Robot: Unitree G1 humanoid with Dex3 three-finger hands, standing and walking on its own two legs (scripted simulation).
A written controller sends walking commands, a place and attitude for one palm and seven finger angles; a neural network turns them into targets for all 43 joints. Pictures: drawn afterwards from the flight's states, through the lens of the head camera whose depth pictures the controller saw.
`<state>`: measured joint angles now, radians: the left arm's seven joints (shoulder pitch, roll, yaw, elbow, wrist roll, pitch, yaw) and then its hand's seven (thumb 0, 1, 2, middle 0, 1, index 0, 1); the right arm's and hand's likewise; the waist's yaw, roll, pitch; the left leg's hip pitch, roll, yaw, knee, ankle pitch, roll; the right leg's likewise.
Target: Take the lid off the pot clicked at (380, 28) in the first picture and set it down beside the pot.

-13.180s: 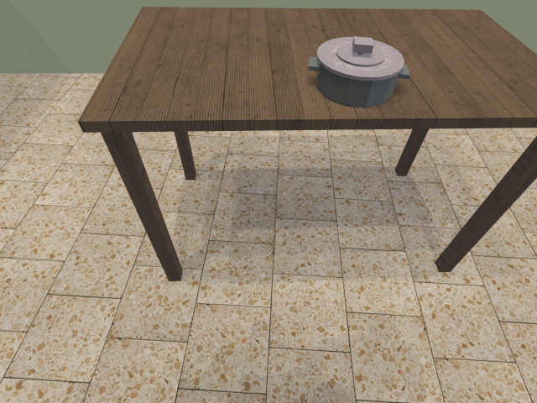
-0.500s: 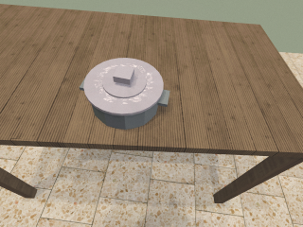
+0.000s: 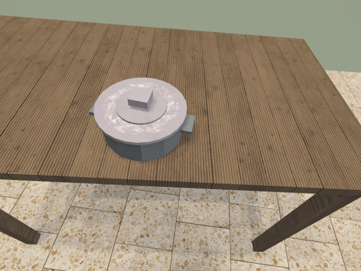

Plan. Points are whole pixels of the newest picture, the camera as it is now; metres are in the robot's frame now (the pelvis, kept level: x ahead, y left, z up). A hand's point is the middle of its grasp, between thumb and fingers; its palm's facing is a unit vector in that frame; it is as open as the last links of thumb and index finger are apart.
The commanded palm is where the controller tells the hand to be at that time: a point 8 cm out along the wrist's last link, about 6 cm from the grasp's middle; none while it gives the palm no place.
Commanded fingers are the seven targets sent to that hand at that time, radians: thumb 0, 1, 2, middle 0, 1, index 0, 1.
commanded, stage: come to a stop and stand still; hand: left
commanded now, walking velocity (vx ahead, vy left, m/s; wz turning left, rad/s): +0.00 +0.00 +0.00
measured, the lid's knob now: (140, 97) +0.43 +0.13 +0.14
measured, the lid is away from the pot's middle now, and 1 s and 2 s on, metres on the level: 0.00 0.00 0.00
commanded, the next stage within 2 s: look again from close up in 1.16 s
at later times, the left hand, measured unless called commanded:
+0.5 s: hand out of the picture -0.02 +0.17 -0.18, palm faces +0.03 -0.99 -0.12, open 7.4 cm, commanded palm none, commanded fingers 0.00 0.90 0.90 -0.20 -0.30 -0.20 -0.30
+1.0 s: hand out of the picture -0.05 +0.19 -0.19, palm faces +0.03 -0.99 -0.10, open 7.4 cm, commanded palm none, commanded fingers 0.00 0.90 0.90 -0.20 -0.30 -0.20 -0.30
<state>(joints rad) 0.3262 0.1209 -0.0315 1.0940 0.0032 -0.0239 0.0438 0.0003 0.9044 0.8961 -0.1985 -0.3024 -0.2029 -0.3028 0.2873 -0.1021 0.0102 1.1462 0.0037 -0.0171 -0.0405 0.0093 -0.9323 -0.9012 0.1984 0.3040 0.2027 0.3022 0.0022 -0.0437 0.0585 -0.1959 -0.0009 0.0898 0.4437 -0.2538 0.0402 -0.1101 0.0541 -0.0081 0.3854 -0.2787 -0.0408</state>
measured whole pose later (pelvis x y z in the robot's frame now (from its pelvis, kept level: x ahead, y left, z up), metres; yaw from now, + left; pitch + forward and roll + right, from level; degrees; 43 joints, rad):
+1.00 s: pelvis +0.00 +0.05 +0.00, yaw +1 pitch +0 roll -1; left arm 0.35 0.13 -0.03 1.13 0.01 -0.01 0.05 0.00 0.91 0.90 -0.20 -0.30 -0.20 -0.30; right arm 0.32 -0.07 0.02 1.15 0.00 -0.03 -0.04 0.01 -0.92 -0.90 0.20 0.30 0.20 0.30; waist 0.00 -0.06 0.05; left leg -0.18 -0.08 0.10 0.39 -0.22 0.12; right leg -0.11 -0.02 0.00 0.38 -0.27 0.03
